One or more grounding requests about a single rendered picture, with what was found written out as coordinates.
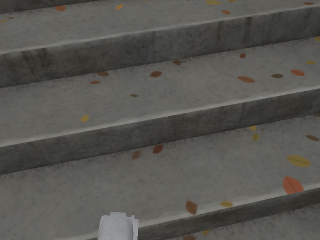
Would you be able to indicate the left robot thigh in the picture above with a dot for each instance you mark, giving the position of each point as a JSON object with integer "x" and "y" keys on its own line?
{"x": 118, "y": 226}

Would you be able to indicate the left robot shin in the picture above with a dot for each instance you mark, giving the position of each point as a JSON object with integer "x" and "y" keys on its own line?
{"x": 102, "y": 218}

